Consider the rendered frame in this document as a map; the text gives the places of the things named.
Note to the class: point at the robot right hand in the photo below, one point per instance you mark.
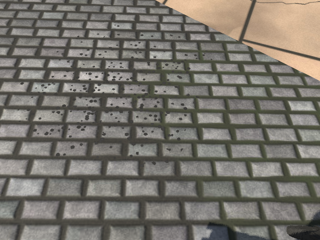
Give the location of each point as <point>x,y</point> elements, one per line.
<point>304,232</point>

